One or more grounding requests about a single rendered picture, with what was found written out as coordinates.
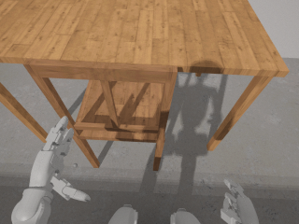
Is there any right robot hand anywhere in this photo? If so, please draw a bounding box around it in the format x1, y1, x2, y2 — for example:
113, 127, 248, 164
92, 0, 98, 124
221, 177, 260, 224

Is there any table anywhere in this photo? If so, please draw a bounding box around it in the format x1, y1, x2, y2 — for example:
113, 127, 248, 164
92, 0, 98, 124
0, 0, 290, 151

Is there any right robot shin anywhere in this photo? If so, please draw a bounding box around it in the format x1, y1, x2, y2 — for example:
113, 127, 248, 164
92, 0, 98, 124
177, 208, 186, 212

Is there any robot left forearm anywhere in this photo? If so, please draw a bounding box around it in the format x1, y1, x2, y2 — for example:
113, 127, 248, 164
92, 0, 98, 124
11, 187, 53, 224

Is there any left robot hand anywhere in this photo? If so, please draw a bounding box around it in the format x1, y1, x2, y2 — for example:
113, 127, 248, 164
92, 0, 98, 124
29, 116, 91, 202

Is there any chair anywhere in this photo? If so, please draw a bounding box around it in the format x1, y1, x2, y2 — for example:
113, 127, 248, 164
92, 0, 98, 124
23, 58, 178, 171

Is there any right robot thigh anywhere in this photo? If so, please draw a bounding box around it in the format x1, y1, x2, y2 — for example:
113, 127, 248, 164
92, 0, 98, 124
170, 211, 201, 224

